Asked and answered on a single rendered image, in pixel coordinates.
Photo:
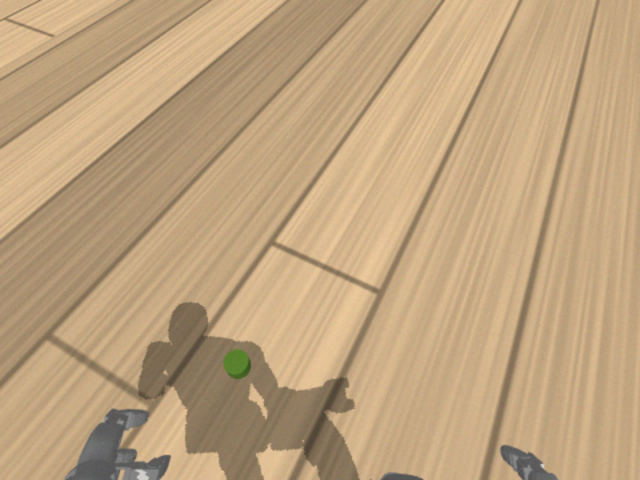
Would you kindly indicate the right robot hand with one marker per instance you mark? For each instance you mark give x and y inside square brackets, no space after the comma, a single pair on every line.
[528,466]

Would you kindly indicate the left robot hand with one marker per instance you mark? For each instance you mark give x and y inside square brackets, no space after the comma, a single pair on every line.
[104,441]

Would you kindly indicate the tin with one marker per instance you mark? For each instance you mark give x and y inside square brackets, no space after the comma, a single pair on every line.
[237,364]

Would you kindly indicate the left robot arm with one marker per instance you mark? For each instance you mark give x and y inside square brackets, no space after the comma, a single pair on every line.
[95,469]

